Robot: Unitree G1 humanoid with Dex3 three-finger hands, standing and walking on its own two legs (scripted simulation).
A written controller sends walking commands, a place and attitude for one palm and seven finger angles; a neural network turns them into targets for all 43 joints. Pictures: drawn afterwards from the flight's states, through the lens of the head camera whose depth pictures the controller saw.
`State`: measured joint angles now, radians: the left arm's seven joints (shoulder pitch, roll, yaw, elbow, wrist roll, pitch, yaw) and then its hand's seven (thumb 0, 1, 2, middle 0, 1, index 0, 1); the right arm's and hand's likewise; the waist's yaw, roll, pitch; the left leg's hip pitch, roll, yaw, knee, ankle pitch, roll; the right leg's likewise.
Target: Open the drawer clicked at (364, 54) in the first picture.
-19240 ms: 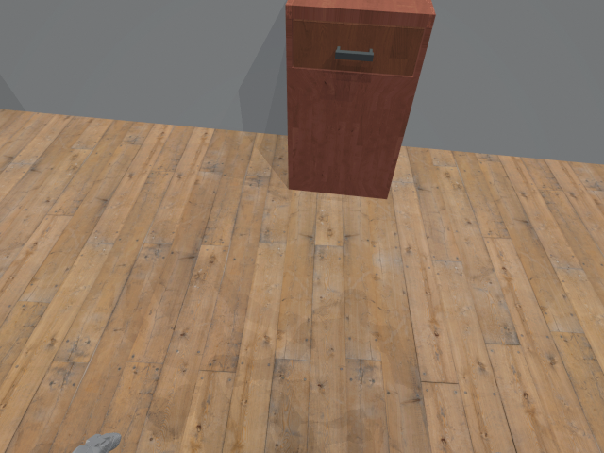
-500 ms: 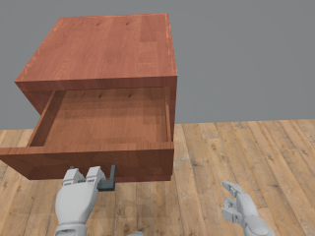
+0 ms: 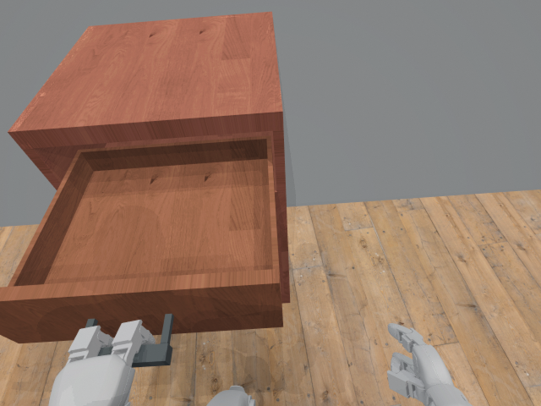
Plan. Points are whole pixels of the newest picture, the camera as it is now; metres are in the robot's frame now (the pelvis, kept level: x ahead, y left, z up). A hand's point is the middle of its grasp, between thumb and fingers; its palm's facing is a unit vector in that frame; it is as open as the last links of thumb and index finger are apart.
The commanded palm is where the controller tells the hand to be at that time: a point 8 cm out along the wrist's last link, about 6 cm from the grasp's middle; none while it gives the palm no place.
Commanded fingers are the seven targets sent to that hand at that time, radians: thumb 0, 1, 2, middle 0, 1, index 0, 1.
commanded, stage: pull the drawer open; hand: left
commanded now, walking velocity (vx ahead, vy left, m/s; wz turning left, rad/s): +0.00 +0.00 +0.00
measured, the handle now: (125, 340) +0.21 +0.23 +0.01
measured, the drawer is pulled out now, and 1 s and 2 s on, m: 0.30 0.30 0.30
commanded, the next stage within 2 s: open the thumb to release the handle in 0.14 s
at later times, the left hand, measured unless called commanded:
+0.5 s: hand (117, 388) +0.15 +0.22 +0.00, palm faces +0.00 -0.12 -0.99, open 7.3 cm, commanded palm +0.12 +0.22 +0.05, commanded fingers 0.00 -0.08 0.48 -0.33 -1.25 -0.33 -1.25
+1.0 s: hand (117, 391) +0.15 +0.22 -0.01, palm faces +0.02 -0.11 -0.99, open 13.7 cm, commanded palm +0.13 +0.22 +0.04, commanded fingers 0.00 -0.50 0.30 -0.30 -1.20 -0.30 -1.20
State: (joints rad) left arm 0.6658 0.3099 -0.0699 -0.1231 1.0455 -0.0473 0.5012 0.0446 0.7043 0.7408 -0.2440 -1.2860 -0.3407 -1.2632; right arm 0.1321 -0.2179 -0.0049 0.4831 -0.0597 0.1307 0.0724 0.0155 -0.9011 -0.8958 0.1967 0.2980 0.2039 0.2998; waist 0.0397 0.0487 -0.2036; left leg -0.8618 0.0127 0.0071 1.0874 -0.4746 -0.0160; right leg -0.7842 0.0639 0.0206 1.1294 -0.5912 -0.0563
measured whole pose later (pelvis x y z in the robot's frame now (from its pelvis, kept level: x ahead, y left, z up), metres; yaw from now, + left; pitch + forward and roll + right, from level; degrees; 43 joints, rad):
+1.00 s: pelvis -0.01 +0.00 +0.00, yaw +2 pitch +14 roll +0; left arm 0.55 0.31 -0.11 -0.05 1.08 -0.04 0.56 0.00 -0.47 0.31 -0.32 -1.23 -0.32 -1.20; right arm 0.13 -0.24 -0.02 0.50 -0.05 0.13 0.03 0.01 -0.90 -0.90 0.20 0.30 0.20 0.30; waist 0.06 0.06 -0.20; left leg -0.89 0.00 -0.03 1.10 -0.45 -0.01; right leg -0.79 0.05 -0.02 1.12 -0.58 -0.05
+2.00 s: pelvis +0.01 +0.02 +0.04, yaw +2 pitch +6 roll +0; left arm 0.58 0.37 -0.15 -0.33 0.97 0.07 0.32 0.00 -0.49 0.30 -0.35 -1.21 -0.39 -1.23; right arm 0.13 -0.22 0.01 0.49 -0.02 0.10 0.05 0.02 -0.90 -0.90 0.20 0.30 0.20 0.30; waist 0.10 0.10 -0.13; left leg -0.58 -0.01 -0.02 0.85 -0.38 0.01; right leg -0.47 0.04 0.01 0.84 -0.48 -0.03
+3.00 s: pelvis +0.01 +0.02 +0.07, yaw +1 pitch +2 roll -1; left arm 0.59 0.48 0.00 -0.51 0.87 0.06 0.14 0.00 -0.49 0.30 -0.32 -1.20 -0.32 -1.20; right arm 0.13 -0.26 0.02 0.50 0.02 0.10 0.02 0.02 -0.90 -0.90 0.20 0.30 0.20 0.30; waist 0.11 0.11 -0.07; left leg -0.38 0.00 -0.01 0.64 -0.29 0.01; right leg -0.27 0.04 0.01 0.61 -0.38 -0.03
